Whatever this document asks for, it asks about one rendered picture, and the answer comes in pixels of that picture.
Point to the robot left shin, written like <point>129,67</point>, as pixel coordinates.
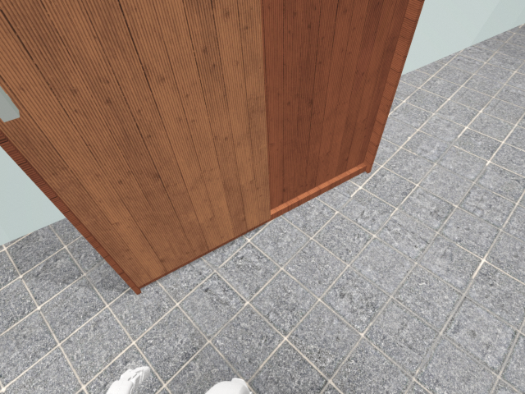
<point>238,380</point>

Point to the wardrobe door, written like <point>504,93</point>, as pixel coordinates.
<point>146,117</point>
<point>325,65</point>

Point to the robot left hand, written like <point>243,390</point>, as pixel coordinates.
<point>129,381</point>

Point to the handle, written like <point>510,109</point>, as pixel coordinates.
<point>8,110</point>

